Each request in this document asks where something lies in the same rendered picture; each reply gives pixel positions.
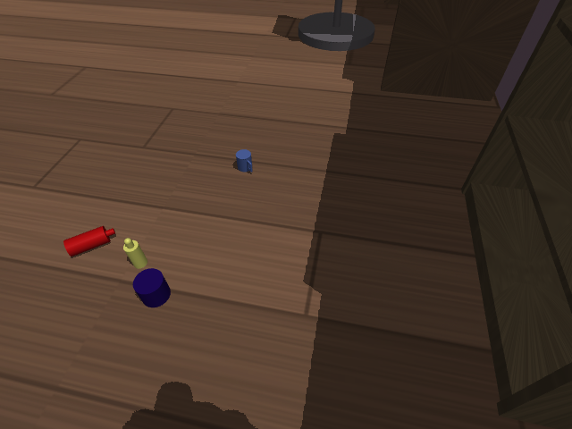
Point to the office chair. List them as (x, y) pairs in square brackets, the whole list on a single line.
[(336, 31)]

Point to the bookshelf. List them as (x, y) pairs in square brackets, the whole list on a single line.
[(519, 205)]

